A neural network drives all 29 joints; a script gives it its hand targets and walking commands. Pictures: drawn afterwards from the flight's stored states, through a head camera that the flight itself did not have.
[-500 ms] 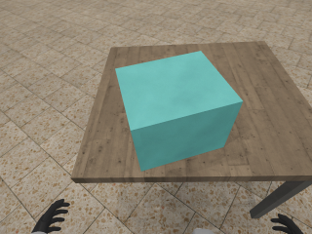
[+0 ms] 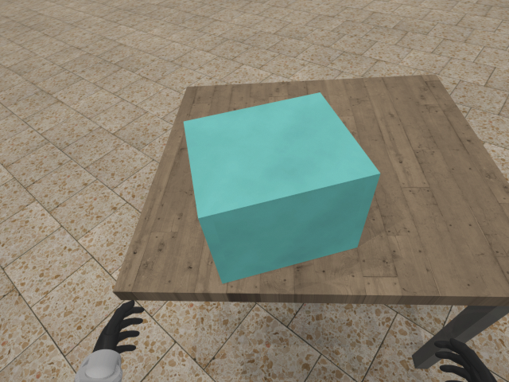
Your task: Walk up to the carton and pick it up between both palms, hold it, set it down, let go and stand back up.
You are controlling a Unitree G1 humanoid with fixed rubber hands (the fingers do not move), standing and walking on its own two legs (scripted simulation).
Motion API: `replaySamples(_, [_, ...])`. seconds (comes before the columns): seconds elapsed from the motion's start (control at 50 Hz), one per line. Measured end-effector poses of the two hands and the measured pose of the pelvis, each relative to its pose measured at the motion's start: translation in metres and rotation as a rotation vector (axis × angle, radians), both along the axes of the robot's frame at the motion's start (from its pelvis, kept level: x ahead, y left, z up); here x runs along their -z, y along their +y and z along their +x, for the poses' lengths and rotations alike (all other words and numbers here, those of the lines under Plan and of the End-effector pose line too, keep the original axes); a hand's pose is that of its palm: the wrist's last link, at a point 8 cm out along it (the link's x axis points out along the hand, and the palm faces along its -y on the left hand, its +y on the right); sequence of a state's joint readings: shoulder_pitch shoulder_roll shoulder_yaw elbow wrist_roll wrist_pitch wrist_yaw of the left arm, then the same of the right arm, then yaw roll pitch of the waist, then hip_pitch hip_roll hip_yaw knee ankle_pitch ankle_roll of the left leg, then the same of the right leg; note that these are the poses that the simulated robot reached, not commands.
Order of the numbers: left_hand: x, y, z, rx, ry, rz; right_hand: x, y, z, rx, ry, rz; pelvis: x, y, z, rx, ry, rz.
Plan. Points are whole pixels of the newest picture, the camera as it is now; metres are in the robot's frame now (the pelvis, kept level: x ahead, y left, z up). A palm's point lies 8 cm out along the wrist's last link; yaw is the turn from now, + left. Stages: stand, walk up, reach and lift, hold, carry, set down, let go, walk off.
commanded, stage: reach and lift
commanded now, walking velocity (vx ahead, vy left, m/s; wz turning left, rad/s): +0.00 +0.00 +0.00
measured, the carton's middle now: (272, 185) +0.46 +0.00 +0.02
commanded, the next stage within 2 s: none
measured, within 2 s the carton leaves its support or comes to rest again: neither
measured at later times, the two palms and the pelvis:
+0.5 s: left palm (134, 354) +0.17 +0.21 -0.01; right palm (506, 381) +0.15 -0.31 -0.03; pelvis -0.03 -0.01 +0.00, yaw +1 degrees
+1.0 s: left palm (137, 332) +0.19 +0.20 +0.01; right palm (485, 325) +0.21 -0.30 -0.01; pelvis +0.01 +0.00 +0.01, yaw +1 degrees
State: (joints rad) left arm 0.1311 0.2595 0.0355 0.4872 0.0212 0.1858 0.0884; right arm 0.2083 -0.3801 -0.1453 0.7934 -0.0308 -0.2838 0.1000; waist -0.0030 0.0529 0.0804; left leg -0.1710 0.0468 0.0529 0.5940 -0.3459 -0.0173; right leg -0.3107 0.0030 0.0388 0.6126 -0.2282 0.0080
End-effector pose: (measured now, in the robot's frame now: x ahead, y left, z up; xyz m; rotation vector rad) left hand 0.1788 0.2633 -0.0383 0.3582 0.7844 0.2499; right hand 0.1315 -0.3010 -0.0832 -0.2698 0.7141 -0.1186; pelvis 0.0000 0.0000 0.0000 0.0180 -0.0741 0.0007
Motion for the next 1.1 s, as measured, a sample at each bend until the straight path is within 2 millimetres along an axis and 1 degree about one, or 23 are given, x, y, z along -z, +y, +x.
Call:
replaySamples(0.16, [0.0,-0.004,-0.029,-0.027,-0.065,-0.013,-0.024,0.001,-0.005,-0.01,-0.093,0.031,-0.004,-0.002,-0.017,0.001,-0.036,0.001])
replaySamples(0.24, [-0.001,-0.01,-0.036,-0.05,-0.106,-0.023,-0.031,0.001,-0.007,-0.031,-0.114,0.049,-0.003,-0.003,-0.025,0.0,-0.046,0.003])
replaySamples(0.28, [-0.004,-0.016,-0.035,-0.059,-0.136,-0.03,-0.032,0.0,-0.008,-0.037,-0.113,0.061,-0.003,-0.005,-0.027,-0.003,-0.049,0.004])
replaySamples(0.34, [-0.012,-0.028,-0.029,-0.067,-0.192,-0.047,-0.032,-0.001,-0.006,-0.049,-0.119,0.084,-0.003,-0.008,-0.029,-0.011,-0.051,0.005])
replaySamples(0.44, [-0.026,-0.048,-0.014,-0.069,-0.274,-0.08,-0.042,-0.004,0.005,-0.076,-0.183,0.124,-0.004,-0.013,-0.032,-0.015,-0.05,0.011])
replaySamples(0.56, [-0.029,-0.063,-0.009,-0.074,-0.305,-0.109,-0.055,-0.008,0.021,-0.116,-0.231,0.148,-0.004,-0.016,-0.033,-0.016,-0.039,0.014])
replaySamples(0.66, [-0.034,-0.067,-0.012,-0.106,-0.364,-0.137,-0.06,-0.009,0.029,-0.133,-0.24,0.173,-0.004,-0.014,-0.029,-0.016,-0.032,0.012])
replaySamples(0.74, [-0.038,-0.063,-0.013,-0.133,-0.403,-0.142,-0.063,-0.005,0.037,-0.152,-0.245,0.192,-0.004,-0.012,-0.024,-0.017,-0.02,0.008])
replaySamples(0.82, [-0.038,-0.06,-0.009,-0.154,-0.411,-0.147,-0.065,0.0,0.047,-0.171,-0.249,0.205,-0.004,-0.008,-0.017,-0.017,-0.001,0.004])
replaySamples(0.92, [-0.039,-0.059,0.002,-0.157,-0.42,-0.166,-0.069,0.002,0.062,-0.18,-0.25,0.202,-0.005,-0.003,-0.005,-0.018,0.021,-0.003])
replaySamples(1.02, [-0.045,-0.059,0.019,-0.148,-0.443,-0.185,-0.077,0.005,0.081,-0.185,-0.265,0.198,-0.005,0.003,0.01,-0.018,0.042,-0.011])
replaySamples(1.1, [-0.049,-0.055,0.031,-0.146,-0.457,-0.192,-0.084,0.011,0.096,-0.205,-0.284,0.199,-0.006,0.007,0.021,-0.018,0.06,-0.016])
